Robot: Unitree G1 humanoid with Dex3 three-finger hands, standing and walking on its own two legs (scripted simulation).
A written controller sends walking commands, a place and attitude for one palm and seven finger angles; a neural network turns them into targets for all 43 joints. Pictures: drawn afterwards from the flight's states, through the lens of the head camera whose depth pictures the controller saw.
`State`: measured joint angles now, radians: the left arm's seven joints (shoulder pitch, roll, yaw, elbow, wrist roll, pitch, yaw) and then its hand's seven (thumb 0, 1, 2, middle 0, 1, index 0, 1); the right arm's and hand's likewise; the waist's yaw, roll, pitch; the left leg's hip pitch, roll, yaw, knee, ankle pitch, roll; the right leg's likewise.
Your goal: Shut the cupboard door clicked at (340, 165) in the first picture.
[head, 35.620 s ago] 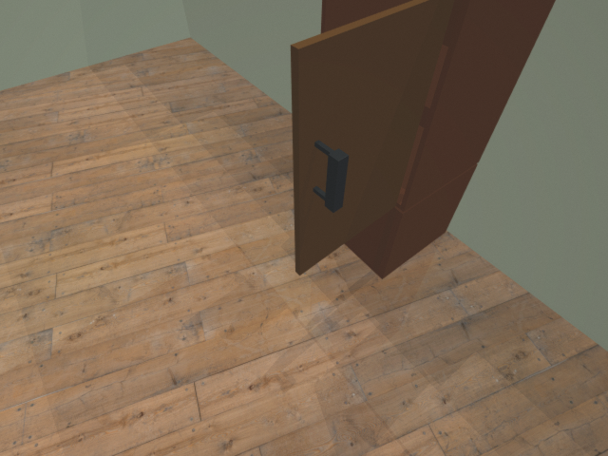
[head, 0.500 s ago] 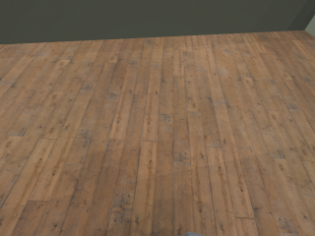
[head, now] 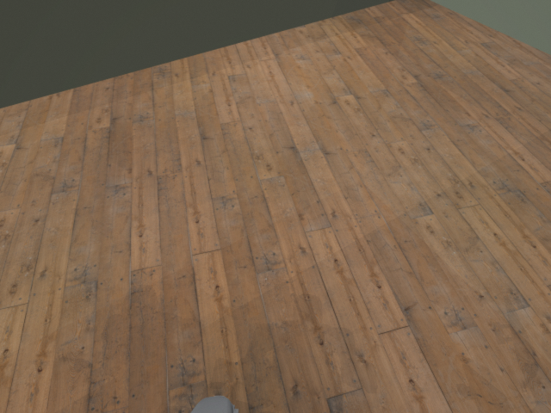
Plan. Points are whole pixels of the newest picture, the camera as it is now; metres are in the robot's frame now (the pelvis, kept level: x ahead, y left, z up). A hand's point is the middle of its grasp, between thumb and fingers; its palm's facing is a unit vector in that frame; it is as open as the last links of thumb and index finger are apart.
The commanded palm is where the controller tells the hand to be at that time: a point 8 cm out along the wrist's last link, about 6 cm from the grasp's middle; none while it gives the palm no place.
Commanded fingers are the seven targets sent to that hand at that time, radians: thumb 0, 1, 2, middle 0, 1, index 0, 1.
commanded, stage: turn to face it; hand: left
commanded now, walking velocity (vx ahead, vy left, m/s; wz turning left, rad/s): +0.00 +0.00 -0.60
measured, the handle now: out of the picture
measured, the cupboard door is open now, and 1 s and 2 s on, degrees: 61 61 61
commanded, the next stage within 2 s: none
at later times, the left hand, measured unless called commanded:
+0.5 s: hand (171, 393) +0.17 +0.19 -0.16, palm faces -0.30 -0.92 -0.26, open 7.4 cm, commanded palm none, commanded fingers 0.00 0.90 0.90 -0.20 -0.30 -0.20 -0.30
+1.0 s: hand (197, 382) +0.19 +0.15 -0.18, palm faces -0.50 -0.84 -0.20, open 7.4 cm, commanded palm none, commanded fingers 0.00 0.90 0.90 -0.20 -0.30 -0.20 -0.30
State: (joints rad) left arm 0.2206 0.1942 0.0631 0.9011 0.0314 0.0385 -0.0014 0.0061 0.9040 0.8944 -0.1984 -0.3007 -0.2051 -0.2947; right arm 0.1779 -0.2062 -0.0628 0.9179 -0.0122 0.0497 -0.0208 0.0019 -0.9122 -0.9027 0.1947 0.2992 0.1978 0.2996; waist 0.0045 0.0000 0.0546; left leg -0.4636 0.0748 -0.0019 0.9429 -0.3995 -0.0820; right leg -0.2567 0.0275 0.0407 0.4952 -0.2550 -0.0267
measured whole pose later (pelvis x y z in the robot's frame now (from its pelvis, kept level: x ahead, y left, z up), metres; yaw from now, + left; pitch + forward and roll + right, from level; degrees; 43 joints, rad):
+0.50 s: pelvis +0.00 +0.01 -0.01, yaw -19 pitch +0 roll +0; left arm 0.17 0.25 0.08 0.87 0.03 0.07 -0.05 0.01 0.91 0.90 -0.19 -0.30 -0.20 -0.29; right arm 0.25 -0.23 -0.05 0.92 -0.02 0.03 -0.02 0.00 -0.91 -0.90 0.20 0.30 0.20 0.30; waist -0.01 0.03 0.08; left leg -0.22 0.18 0.23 0.61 -0.35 -0.06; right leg -0.32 -0.03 -0.08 0.66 -0.33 0.02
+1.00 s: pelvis +0.03 +0.02 -0.01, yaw -35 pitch +2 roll +0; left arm 0.22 0.23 0.07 0.91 0.02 0.07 -0.01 0.01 0.90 0.89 -0.20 -0.30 -0.21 -0.29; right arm 0.16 -0.20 -0.03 0.88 -0.01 0.02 -0.03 0.00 -0.91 -0.90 0.20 0.30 0.20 0.30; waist 0.02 -0.05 0.05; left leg -0.30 0.03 0.05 0.56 -0.29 -0.01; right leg -0.39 0.07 0.12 0.72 -0.42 0.00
